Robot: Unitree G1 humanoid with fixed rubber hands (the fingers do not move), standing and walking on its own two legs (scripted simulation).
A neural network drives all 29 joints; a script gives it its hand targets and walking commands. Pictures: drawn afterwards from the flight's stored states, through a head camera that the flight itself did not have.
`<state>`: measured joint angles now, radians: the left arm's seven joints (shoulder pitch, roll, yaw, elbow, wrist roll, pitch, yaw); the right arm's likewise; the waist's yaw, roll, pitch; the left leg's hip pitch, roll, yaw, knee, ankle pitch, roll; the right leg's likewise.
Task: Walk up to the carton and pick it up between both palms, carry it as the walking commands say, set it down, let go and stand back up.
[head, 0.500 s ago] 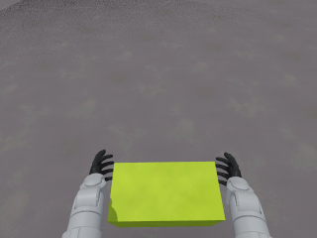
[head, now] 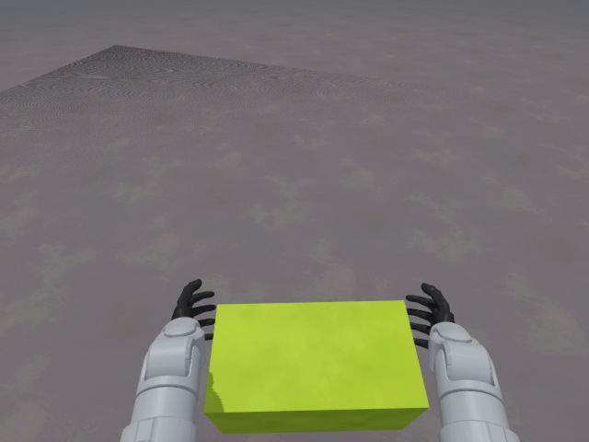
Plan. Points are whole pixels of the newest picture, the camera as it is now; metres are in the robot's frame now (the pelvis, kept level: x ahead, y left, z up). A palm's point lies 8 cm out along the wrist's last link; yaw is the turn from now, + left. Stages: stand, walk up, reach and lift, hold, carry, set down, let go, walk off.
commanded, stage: reach and lift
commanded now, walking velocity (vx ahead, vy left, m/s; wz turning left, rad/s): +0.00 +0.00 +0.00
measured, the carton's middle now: (311, 368) +0.28 +0.00 -0.07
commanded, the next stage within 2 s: hold in 0.96 s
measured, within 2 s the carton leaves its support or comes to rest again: neither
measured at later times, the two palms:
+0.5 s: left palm (177, 327) +0.27 +0.19 +0.04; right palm (439, 330) +0.28 -0.18 +0.04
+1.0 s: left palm (186, 328) +0.27 +0.18 +0.04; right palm (451, 338) +0.27 -0.19 +0.03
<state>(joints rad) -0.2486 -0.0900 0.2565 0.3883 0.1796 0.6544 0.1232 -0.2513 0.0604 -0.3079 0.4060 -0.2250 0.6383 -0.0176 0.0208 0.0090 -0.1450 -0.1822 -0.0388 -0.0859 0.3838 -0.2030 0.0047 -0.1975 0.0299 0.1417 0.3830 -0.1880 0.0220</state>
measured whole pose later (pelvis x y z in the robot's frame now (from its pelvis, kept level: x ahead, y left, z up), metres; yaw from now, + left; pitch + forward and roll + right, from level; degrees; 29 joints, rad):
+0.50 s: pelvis -0.01 -0.01 +0.00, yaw +1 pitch -5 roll +0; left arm -0.32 -0.05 0.29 0.46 0.22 0.70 0.07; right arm -0.30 0.09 -0.32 0.43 -0.27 0.70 -0.03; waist 0.01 0.00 -0.10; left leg -0.08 -0.03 -0.11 0.34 -0.18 -0.01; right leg -0.08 0.03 0.11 0.33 -0.17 0.01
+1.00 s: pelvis +0.00 -0.01 +0.00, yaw +1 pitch -4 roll +0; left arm -0.22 -0.08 0.25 0.33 0.22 0.71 0.04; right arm -0.20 0.07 -0.28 0.31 -0.25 0.71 -0.01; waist 0.00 0.01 -0.09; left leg -0.05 -0.03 -0.09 0.31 -0.18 0.00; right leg -0.07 0.03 0.12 0.32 -0.17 0.01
